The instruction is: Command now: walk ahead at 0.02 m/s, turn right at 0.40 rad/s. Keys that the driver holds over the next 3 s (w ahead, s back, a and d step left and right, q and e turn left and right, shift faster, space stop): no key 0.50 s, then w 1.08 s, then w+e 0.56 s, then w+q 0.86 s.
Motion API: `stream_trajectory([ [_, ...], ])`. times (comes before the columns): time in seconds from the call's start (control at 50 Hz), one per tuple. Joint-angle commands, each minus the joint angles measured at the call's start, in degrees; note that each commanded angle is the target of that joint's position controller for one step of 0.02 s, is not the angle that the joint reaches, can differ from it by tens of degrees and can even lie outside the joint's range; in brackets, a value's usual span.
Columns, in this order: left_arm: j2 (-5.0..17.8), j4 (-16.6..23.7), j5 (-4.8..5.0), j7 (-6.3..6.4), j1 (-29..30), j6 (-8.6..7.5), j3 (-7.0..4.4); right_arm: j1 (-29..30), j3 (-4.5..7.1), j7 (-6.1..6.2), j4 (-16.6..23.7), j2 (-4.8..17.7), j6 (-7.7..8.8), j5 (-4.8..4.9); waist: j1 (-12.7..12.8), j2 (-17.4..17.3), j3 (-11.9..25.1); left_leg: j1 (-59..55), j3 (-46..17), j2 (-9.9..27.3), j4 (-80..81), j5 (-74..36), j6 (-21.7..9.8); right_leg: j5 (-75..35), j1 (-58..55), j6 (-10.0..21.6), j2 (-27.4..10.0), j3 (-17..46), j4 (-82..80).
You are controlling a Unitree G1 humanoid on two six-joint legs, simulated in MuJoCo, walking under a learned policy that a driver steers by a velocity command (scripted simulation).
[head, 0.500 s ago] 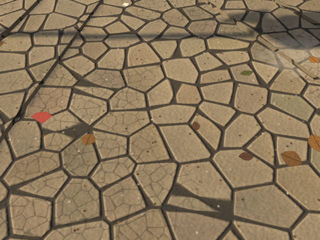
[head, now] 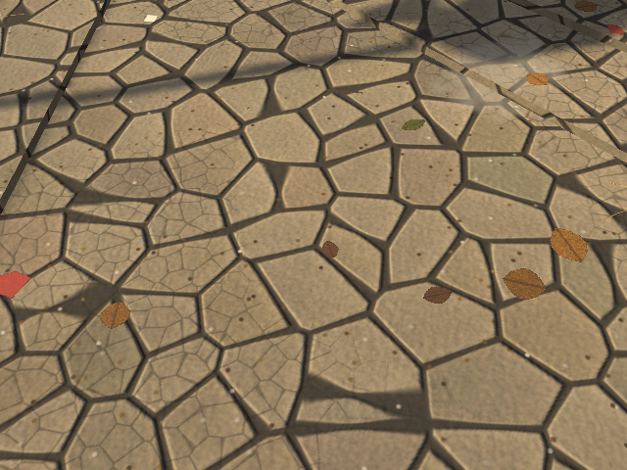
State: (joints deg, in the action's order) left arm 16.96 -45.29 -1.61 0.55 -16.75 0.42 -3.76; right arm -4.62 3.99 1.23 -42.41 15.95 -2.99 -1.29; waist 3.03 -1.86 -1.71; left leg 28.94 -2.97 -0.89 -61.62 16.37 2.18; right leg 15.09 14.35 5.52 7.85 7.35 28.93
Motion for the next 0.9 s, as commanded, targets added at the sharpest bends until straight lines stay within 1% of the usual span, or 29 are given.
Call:
stream_trajectory([
  [0.02,8.70,4.42,-0.25,0.24,-2.56,-0.16,-1.96,1.34,1.03,0.07,4.91,5.35,0.63,0.18,0.25,6.83,6.29,5.65,-0.94,0.45,0.64,2.02,-0.05,-41.64,-12.37,13.87,-18.37,17.51,-1.45],
  [0.1,8.56,6.78,-0.67,-0.27,0.32,-0.04,-1.44,-0.65,0.43,-0.46,5.86,5.00,0.66,0.54,-0.12,7.11,6.88,-1.27,-0.55,0.38,5.97,2.43,-1.19,-40.76,-7.67,12.36,-17.07,17.01,0.64],
  [0.12,6.97,8.31,-0.17,-0.04,5.08,0.20,-0.65,-3.44,-0.50,-0.63,5.45,3.40,0.79,0.56,-2.13,7.73,6.83,-8.45,-0.13,1.00,11.21,6.46,-1.88,-49.02,-3.07,10.02,-17.12,16.26,0.43],
  [0.14,8.36,8.10,-0.63,-0.50,4.22,0.47,-1.09,-4.58,-0.24,-0.73,5.26,4.13,0.95,1.03,-1.65,8.26,7.82,-10.68,0.72,0.10,13.20,0.80,-2.06,-39.92,-2.65,9.19,-14.32,13.93,2.76],
  [0.16,7.65,8.53,-0.33,-0.56,6.05,0.72,-0.72,-5.61,-0.33,-0.91,5.31,4.02,1.14,1.10,-2.72,8.55,7.59,-14.30,1.52,-0.18,18.12,-0.69,-2.32,-36.95,0.04,7.74,-12.89,13.06,4.55],
  [0.18,5.85,9.44,1.17,-0.01,9.61,1.22,0.16,-10.47,-1.40,-1.14,4.03,1.04,1.54,0.66,-6.39,6.31,6.48,-23.85,3.05,-0.14,31.33,-6.20,-2.88,-38.42,5.11,4.25,-11.73,12.93,3.45],
  [0.2,4.08,8.90,1.48,0.44,7.55,1.75,0.26,-11.09,-1.53,-0.93,3.12,1.84,1.97,0.03,-5.29,-0.49,3.67,-26.59,-1.15,3.35,39.95,-22.33,-4.03,-22.34,6.93,0.39,-6.54,8.91,11.03],
  [0.22,3.30,9.34,1.23,0.96,2.38,2.27,0.12,-10.80,-0.63,-0.71,3.64,7.80,3.08,0.99,-1.64,-14.51,1.28,-26.48,-17.66,17.97,39.74,-59.35,-9.15,14.92,11.97,-3.15,2.38,3.91,20.36],
  [0.24,5.75,7.43,0.67,1.72,0.40,2.68,-0.23,-8.11,-0.97,-1.05,4.98,6.97,3.94,1.57,-0.55,-10.54,1.77,-21.44,-20.40,22.42,40.90,-63.57,-13.96,18.69,10.70,-4.42,-1.02,4.29,27.37],
  [0.26,8.19,7.96,0.66,1.33,4.65,2.31,-0.51,-4.06,-0.38,-1.38,6.48,7.56,4.35,0.89,-1.07,-6.93,-0.31,-20.88,-21.45,21.17,45.18,-44.60,-14.37,16.37,14.74,-4.12,-1.38,0.98,31.48],
  [0.28,7.43,8.21,0.79,0.81,7.66,2.03,-0.50,-2.83,-1.31,-1.48,6.33,5.41,4.39,0.44,-0.62,-2.64,-1.15,-21.21,-18.36,18.31,46.26,-38.26,-12.75,14.83,15.47,-4.83,-1.95,1.07,30.00],
  [0.32,5.05,7.77,1.28,-1.09,9.09,2.25,0.55,-2.07,-1.66,-1.07,5.54,4.89,4.43,-0.08,-1.05,-5.95,0.75,-22.08,-10.23,13.52,47.05,-34.87,-10.52,10.64,10.71,-5.82,-3.31,-1.76,23.96],
  [0.36,3.48,7.63,1.34,-2.03,10.66,2.42,1.41,-4.53,-1.58,-1.01,4.01,4.54,4.07,0.00,-2.44,-6.83,2.48,-25.82,-7.03,11.15,47.00,-34.01,-9.40,9.04,9.08,-5.97,-2.93,-5.07,20.03],
  [0.42,1.65,7.14,0.80,-1.94,11.58,2.48,2.61,-6.98,-1.46,-1.61,2.27,3.89,3.73,0.76,-3.36,-6.65,4.30,-30.40,-5.97,10.86,46.32,-34.80,-9.44,8.45,7.68,-5.78,-3.79,-7.81,13.00],
  [0.5,0.51,5.65,0.42,-1.32,10.33,2.02,3.61,-6.62,-1.35,-2.21,1.05,3.16,3.17,0.99,-2.92,-6.64,4.58,-29.62,-5.56,10.73,44.91,-33.13,-9.76,3.64,-0.26,-5.04,-4.54,-9.59,-1.73],
  [0.54,0.33,3.68,-0.46,-0.64,6.43,1.46,3.77,-6.78,-0.86,-2.22,0.62,4.08,2.74,1.52,-1.92,-4.71,6.07,-25.55,-5.60,9.85,44.18,-21.73,-8.91,-2.94,-10.90,-3.65,-4.41,-11.23,-11.56],
  [0.56,2.28,2.68,-0.84,-0.36,3.94,0.93,3.19,-7.20,-0.62,-2.34,0.55,4.11,2.68,1.64,-1.50,-1.69,7.19,-20.60,-4.97,7.95,41.42,-12.34,-8.15,-4.81,-17.64,-2.12,-7.01,-8.22,-10.39],
  [0.58,4.67,1.75,-0.98,-0.37,-0.14,0.26,2.67,-6.81,-0.66,-2.45,1.14,2.70,2.66,1.57,-0.21,5.67,8.86,-11.80,-0.76,2.84,31.93,4.21,-6.86,-13.01,-25.85,1.13,-14.28,-0.03,-8.94],
  [0.6,10.08,1.86,0.21,-0.93,1.60,-0.23,0.93,-7.08,-1.44,-2.10,1.86,1.14,1.98,1.46,-0.44,13.04,4.90,-9.52,4.16,-2.08,24.18,7.89,-4.78,-8.44,-15.05,8.08,-21.64,9.08,-15.21],
  [0.62,9.26,1.78,0.13,-1.39,1.88,-0.56,0.52,-5.67,-0.64,-1.92,1.33,3.92,1.42,0.65,0.31,10.69,-0.02,-6.50,1.69,-0.42,13.91,7.42,-4.42,2.53,-9.11,12.51,-24.28,13.34,-19.52],
  [0.64,6.51,1.81,0.45,-1.41,3.60,-0.57,1.06,-7.23,-0.20,-2.37,0.90,5.67,1.29,-0.30,-1.26,8.40,-2.72,-4.48,1.57,0.40,10.62,10.45,-4.81,12.84,-5.57,12.74,-25.78,15.37,-23.39],
  [0.66,5.64,1.64,0.15,-1.38,4.29,-0.80,1.22,-7.30,0.19,-2.78,0.30,5.88,1.43,-0.38,-1.85,6.51,-5.43,-2.27,1.02,1.39,8.03,7.96,-4.66,15.24,-4.57,11.97,-24.34,14.33,-24.99],
  [0.68,5.16,1.04,0.11,-0.94,3.57,-1.39,1.33,-7.24,0.39,-3.14,0.12,5.68,1.73,-0.46,-2.14,5.74,-6.12,-0.24,1.13,2.28,7.12,5.31,-4.27,12.39,-5.96,11.28,-23.25,12.92,-25.41],
  [0.72,4.92,-0.43,0.20,-0.40,0.73,-2.94,1.17,-7.78,0.49,-3.34,-0.85,4.97,2.32,-0.79,-1.82,4.13,-4.21,1.44,1.57,3.07,5.95,0.82,-3.56,3.46,-10.47,10.62,-21.57,9.02,-24.78],
  [0.74,5.86,-1.32,0.04,-0.48,-0.90,-3.83,0.98,-5.46,1.04,-3.33,-0.28,5.49,2.56,-0.17,-1.10,4.12,-4.50,4.47,1.13,2.81,6.48,-2.47,-2.82,0.31,-13.11,10.58,-19.93,7.00,-24.43],
  [0.78,5.85,-2.25,0.15,-0.53,-2.71,-4.74,0.78,-4.80,1.32,-3.38,-0.19,5.50,2.57,-0.36,-0.85,4.64,-2.68,6.30,0.91,3.24,7.44,-4.71,-1.72,-1.48,-15.77,10.77,-20.06,5.78,-24.13],
  [0.8,6.72,-3.91,0.39,-0.37,-4.95,-5.50,0.34,-1.43,1.95,-3.15,0.84,6.46,2.49,-0.45,-0.03,5.24,-4.19,11.40,-2.91,4.57,7.53,-6.51,-1.11,-2.09,-19.07,10.71,-22.13,7.17,-24.61],
  [0.86,7.82,-5.02,0.41,-0.12,-6.14,-6.22,-0.16,-2.78,2.37,-3.31,0.30,6.52,2.28,-0.16,-0.91,4.19,-3.63,13.40,-3.93,4.67,10.36,-9.35,0.35,-0.81,-19.10,10.22,-21.71,5.25,-24.85],
  [0.9,8.41,-6.37,0.31,0.10,-6.37,-6.19,-0.57,-1.80,2.66,-3.60,0.51,7.03,1.80,-0.65,-1.36,5.29,-4.03,14.49,-5.63,6.05,11.49,-12.77,0.58,1.68,-17.82,9.76,-22.55,5.37,-23.83],
])
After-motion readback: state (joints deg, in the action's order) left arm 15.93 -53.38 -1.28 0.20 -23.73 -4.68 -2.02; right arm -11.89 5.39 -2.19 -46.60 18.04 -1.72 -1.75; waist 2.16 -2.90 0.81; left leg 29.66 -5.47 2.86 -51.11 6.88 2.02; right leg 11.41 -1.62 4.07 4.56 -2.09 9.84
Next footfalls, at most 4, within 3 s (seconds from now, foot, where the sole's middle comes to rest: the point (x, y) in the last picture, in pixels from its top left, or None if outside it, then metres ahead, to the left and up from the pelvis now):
0.18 left None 0.00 0.14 -0.77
0.56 right None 0.00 -0.03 -0.77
1.26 left None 0.36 0.31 -0.91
1.74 right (309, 424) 0.62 0.11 -0.91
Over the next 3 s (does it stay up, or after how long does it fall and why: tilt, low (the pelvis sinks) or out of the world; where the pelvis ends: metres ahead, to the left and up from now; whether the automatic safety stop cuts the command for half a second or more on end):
stays up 1.12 0.05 -0.13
